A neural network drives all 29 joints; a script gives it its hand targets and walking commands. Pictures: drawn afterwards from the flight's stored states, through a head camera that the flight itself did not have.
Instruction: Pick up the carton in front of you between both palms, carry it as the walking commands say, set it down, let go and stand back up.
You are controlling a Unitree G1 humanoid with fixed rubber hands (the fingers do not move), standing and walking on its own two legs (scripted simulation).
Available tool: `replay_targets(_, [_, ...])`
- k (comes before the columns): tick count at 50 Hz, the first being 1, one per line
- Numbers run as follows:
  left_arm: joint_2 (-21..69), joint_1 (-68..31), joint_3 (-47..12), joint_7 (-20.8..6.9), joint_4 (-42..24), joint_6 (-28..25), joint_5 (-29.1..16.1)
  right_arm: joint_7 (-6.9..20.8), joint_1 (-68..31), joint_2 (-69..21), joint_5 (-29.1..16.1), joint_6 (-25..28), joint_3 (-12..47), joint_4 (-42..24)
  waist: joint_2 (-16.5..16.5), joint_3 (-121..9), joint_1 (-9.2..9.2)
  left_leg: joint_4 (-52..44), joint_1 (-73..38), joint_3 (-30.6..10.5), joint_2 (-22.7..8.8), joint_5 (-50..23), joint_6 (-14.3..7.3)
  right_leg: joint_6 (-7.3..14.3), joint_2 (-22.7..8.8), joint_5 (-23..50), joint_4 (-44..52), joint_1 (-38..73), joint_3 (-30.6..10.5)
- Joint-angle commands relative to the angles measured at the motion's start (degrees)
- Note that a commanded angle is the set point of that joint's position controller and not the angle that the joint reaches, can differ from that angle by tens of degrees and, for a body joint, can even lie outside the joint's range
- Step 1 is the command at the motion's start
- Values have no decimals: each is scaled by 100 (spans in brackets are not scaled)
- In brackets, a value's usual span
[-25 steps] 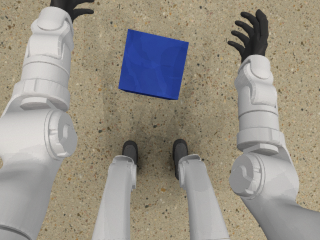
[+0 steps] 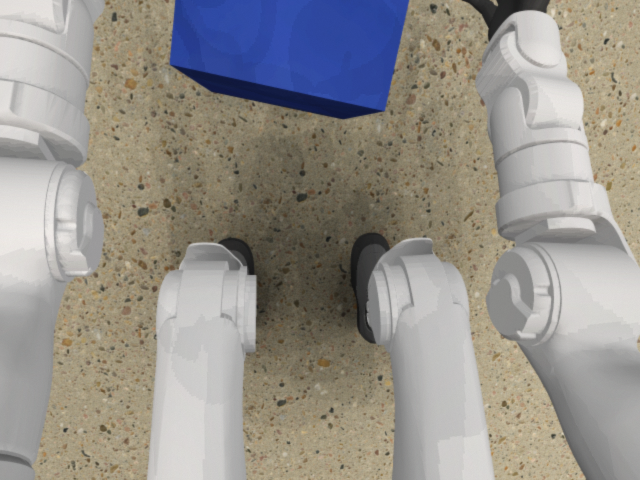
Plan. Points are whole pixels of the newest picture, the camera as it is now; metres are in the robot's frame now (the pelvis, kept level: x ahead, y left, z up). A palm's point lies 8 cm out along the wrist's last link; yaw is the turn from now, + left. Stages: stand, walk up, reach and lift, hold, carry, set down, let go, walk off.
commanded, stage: reach and lift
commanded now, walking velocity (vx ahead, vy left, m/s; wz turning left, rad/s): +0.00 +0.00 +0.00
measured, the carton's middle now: (293, 14) +0.56 +0.04 -0.31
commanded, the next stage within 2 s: none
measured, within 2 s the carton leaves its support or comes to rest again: leaves its support in 1.10 s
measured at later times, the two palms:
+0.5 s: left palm out of the picture +0.59 +0.20 -0.24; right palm (465, 23) +0.55 -0.15 -0.24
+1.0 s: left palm out of the picture +0.58 +0.18 -0.24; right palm (447, 16) +0.55 -0.13 -0.23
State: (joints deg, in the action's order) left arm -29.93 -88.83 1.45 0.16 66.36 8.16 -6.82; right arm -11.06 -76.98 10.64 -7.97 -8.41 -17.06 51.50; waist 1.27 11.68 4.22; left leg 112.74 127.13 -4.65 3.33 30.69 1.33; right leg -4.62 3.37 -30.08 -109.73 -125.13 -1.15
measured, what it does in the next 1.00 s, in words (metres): lowers itself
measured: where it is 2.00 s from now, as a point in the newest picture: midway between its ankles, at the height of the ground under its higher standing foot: (304, 309)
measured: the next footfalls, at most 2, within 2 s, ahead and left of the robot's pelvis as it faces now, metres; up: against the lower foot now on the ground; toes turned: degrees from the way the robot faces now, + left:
none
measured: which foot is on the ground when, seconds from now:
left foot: down 0.00-1.00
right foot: down 0.00-1.00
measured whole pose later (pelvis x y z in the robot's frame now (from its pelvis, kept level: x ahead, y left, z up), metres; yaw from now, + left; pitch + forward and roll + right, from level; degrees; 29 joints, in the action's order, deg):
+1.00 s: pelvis +0.00 +0.00 -0.07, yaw +0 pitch +35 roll -4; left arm -24.5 -96.3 2.3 -0.9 70.4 11.0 -2.3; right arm -7.5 -87.3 8.6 0.2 -11.0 -24.7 57.6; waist 2.2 24.7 2.0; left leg 128.5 128.9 -2.9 1.5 35.0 -0.4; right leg -5.5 4.2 -33.7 -125.1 -127.2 -1.6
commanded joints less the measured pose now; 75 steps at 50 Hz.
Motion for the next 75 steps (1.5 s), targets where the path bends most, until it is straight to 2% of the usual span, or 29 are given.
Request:
replay_targets(1, [-731, -2198, -97, 27, -365, -87, -131, -30, -1728, 793, -113, 100, 54, -339, -1040, -7128, 122, -633, -4263, 462, -233, -1341, 27, -19, -65, 1351, 361, 3147, 750])
replay_targets(7, [-767, -2502, -236, 29, 151, -203, -202, 56, -2160, 923, -129, 259, 64, 295, -890, -6226, 117, -169, -3705, 282, -318, -1143, -35, -1, -127, 1223, -181, 2797, 707])
replay_targets(9, [-773, -2648, -242, 33, 119, -270, -248, 92, -2281, 964, -149, 337, 118, 381, -831, -6043, 63, -38, -3434, 259, -322, -1193, -45, 19, -132, 1280, -335, 2850, 654])
replay_targets(11, [-812, -2710, -238, 34, 47, -348, -331, 96, -2396, 976, -114, 416, 187, 412, -622, -5993, 10, 117, -3287, 236, -332, -1415, -69, 18, -117, 1547, -530, 3037, 638])
replay_targets(12, [-866, -2732, -264, 38, 22, -383, -363, 85, -2464, 971, -104, 443, 177, 349, -580, -6014, 46, 198, -3371, 198, -333, -1508, -94, 5, -106, 1649, -594, 2965, 650])
replay_targets(17, [-816, -2800, -519, 86, 49, -432, -510, 74, -2498, 1001, -222, 505, 249, 307, -716, -6147, 68, 501, -3802, 202, -306, -2075, -36, 24, -55, 2113, -843, 3057, 669])
replay_targets(22, [-626, -2460, -618, 100, 136, -421, -581, 26, -2109, 801, -345, 516, 380, 398, -760, -6494, 34, 584, -3963, 296, -252, -2361, -14, 28, 26, 2434, -885, 3282, 708])
replay_targets(26, [-504, -2189, -482, 75, 311, -423, -432, 43, -1891, 699, -222, 528, 267, 574, -702, -5872, 30, 507, -3448, 284, -241, -2068, -49, 17, 56, 2224, -830, 2997, 669])
replay_targets(30, [-496, -2366, -405, 85, 202, -448, -370, 33, -2095, 724, -140, 552, 203, 465, -671, -5756, 10, 458, -3262, 282, -246, -1824, -73, 33, 72, 2057, -805, 2998, 634])
replay_targets(34, [-182, -2676, -640, 71, 140, -429, -503, 36, -2473, 475, -231, 520, 388, 359, -680, -5726, -19, 389, -3316, 287, -237, -1554, -62, 61, 99, 1835, -762, 3104, 653])
replay_targets(37, [233, -2857, -755, 24, 201, -395, -502, 84, -2706, 63, -212, 477, 476, 429, -654, -5539, -42, 321, -3267, 292, -195, -1301, -63, 83, 154, 1668, -715, 3202, 678])
replay_targets(39, [836, -2965, -801, -101, 272, -330, -458, 162, -2795, -352, 21, 424, 329, 547, -665, -5306, 91, 302, -3180, 283, -133, -1136, -66, 109, 199, 1539, -683, 3215, 697])
replay_targets(40, [1790, -3211, -959, -291, 157, -267, -450, 342, -3096, -1184, 132, 370, 396, 419, -716, -5235, 137, 312, -3153, 283, -78, -1074, -83, 151, 255, 1491, -718, 3172, 674])
replay_targets(42, [3728, -3555, -1080, -791, -16, -127, -273, 857, -3745, -3119, 405, 194, 576, 313, -705, -4985, 89, 349, -2986, 330, 35, -1071, -104, 181, 358, 1412, -810, 3016, 692])
replay_targets(45, [5236, -3061, -710, -1352, -188, 97, 57, 1460, -3998, -4517, 648, -104, 635, 98, -534, -4610, -95, 397, -2588, 505, 137, -1117, -188, 209, 436, 1337, -851, 2801, 726])
replay_targets(47, [5692, -2806, -539, -1534, -385, 186, 163, 1687, -3910, -4942, 627, -220, 672, -20, -440, -4567, -144, 433, -2410, 568, 167, -1290, -250, 254, 453, 1489, -873, 2672, 731])
replay_targets(50, [6073, -2749, -594, -1583, -803, 245, 144, 1820, -3905, -5313, 348, -272, 899, -214, -424, -5006, -229, 499, -2632, 582, 189, -1774, -276, 281, 459, 1880, -960, 2648, 716])
replay_targets(52, [6282, -2883, -766, -1544, -1159, 255, 43, 1782, -3890, -5474, 181, -275, 1092, -330, -476, -5534, -235, 537, -3046, 570, 208, -2144, -237, 282, 481, 2114, -979, 2737, 725])
replay_targets(55, [6645, -3131, -1154, -1436, -1898, 280, -210, 1734, -4035, -5811, -149, -322, 1555, -766, -673, -6983, -272, 570, -4114, 586, 236, -2931, -176, 277, 522, 2508, -991, 2801, 805])
replay_targets(58, [7054, -3296, -1462, -1246, -2802, 393, -393, 1637, -4247, -6160, -353, -427, 2001, -1468, -877, -8839, -316, 530, -5501, 595, 303, -3862, -126, 211, 585, 2874, -878, 2957, 885])
replay_targets(60, [7302, -3116, -1504, -1179, -3128, 564, -342, 1616, -4310, -6277, -304, -569, 2206, -1964, -909, -9674, -317, 413, -5903, 640, 382, -4015, -96, 173, 616, 2939, -706, 3153, 911])
replay_targets(62, [7672, -2736, -1566, -1091, -3078, 737, -224, 1587, -4251, -6315, -187, -691, 2407, -2259, -957, -9807, -254, 189, -5923, 697, 451, -3801, -10, 128, 643, 2749, -482, 3135, 941])
replay_targets(64, [7944, -2295, -1418, -1076, -2755, 912, -32, 1623, -4031, -6342, 23, -821, 2317, -2249, -948, -9308, -169, -130, -5484, 727, 501, -3171, 41, 119, 661, 2265, -187, 2959, 965])
replay_targets(69, [8143, -1634, -361, -1235, -1464, 1135, 830, 1800, -3321, -6425, 965, -1086, 1324, -1223, -860, -7028, -43, -1020, -3673, 862, 578, -1056, 26, 200, 674, 836, 541, 2534, 893])
replay_targets(72, [8087, -1594, 158, -1301, -1220, 1140, 1180, 1864, -3202, -6391, 1333, -1125, 910, -987, -766, -6731, -35, -1383, -3383, 872, 617, -668, -16, 250, 676, 653, 890, 2708, 835])
replay_targets(75, [8043, -1663, 405, -1328, -1214, 1121, 1361, 1932, -3202, -6442, 1484, -1141, 794, -968, -656, -6862, -73, -1639, -3472, 873, 635, -554, -55, 262, 674, 598, 1181, 2966, 796])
